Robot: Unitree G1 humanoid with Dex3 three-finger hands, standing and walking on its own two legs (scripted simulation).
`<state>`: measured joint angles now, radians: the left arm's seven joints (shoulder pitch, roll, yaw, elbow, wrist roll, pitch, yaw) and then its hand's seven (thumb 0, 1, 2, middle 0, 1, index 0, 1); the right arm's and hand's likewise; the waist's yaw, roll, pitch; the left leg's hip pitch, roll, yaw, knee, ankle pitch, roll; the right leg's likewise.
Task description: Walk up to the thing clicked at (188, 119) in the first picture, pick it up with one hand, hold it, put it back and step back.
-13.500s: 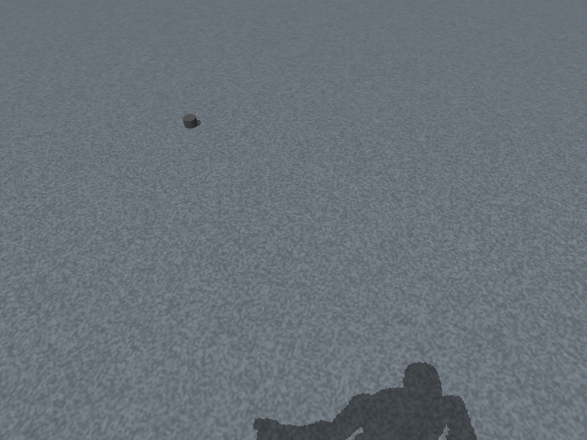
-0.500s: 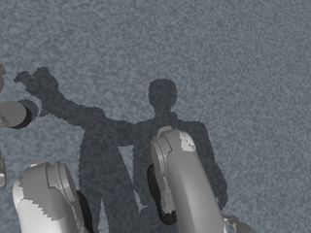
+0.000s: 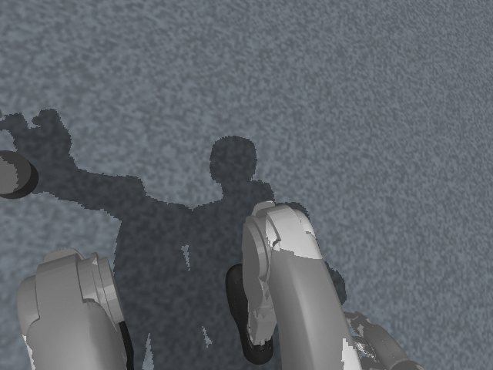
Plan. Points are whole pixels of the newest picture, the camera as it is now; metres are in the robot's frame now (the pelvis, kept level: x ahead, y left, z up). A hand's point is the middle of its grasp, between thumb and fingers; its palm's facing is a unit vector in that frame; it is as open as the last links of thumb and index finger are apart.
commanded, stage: rest palm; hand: left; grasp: from above
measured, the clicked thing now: (9, 175) +0.47 +0.29 -0.28
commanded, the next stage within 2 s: close in 1.02 s
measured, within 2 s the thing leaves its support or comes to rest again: neither
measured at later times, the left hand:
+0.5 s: hand out of the picture +0.46 +0.29 -0.23, palm faces -0.44 -0.13 -0.89, open 14.2 cm
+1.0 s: hand out of the picture +0.46 +0.30 -0.25, palm faces -0.44 -0.14 -0.89, open 14.1 cm
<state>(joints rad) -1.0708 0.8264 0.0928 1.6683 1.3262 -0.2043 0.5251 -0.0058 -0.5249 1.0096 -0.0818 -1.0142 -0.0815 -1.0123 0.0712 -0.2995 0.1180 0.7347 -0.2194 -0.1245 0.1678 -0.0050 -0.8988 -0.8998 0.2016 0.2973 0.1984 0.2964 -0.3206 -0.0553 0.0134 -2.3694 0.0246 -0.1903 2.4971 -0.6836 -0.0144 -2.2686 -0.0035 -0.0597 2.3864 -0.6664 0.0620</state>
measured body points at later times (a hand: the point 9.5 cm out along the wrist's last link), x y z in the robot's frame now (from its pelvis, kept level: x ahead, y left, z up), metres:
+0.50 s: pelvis +0.00 +0.00 -0.01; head +0.27 +0.09 +0.34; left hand +0.48 +0.30 -0.18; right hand +0.01 -0.27 -0.08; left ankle +0.07 +0.13 -0.27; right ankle +0.11 -0.14 -0.27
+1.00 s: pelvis +0.00 +0.01 -0.01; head +0.27 +0.11 +0.33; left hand +0.48 +0.30 -0.19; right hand +0.04 -0.26 -0.08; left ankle +0.07 +0.13 -0.27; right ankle +0.11 -0.14 -0.27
